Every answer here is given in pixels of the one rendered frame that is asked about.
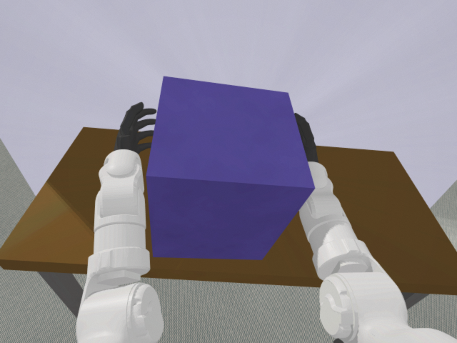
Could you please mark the left robot forearm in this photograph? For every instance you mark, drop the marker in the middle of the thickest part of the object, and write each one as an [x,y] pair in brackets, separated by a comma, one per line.
[120,254]

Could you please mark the right robot upper arm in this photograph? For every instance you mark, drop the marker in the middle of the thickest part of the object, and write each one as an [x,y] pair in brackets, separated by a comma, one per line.
[367,307]

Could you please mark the left robot upper arm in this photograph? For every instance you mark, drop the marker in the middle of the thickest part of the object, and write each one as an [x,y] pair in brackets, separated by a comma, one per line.
[127,314]

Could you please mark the carton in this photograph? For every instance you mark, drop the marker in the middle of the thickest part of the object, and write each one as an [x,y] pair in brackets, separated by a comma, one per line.
[227,170]

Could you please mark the right robot hand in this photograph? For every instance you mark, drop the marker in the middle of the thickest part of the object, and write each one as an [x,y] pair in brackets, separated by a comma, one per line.
[307,138]

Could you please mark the table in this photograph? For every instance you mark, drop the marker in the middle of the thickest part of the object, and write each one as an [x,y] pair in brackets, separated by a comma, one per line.
[55,236]

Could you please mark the left robot hand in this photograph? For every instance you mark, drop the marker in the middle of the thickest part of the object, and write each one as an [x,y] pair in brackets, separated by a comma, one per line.
[127,137]

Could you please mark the right robot forearm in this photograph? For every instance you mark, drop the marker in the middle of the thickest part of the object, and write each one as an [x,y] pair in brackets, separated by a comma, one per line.
[335,246]

